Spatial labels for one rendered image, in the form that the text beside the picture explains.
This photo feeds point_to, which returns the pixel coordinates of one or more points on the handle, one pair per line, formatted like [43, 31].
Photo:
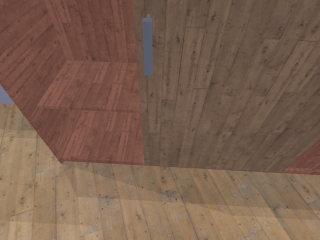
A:
[147, 45]

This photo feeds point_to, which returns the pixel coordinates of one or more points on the wardrobe door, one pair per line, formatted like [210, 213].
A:
[309, 159]
[235, 84]

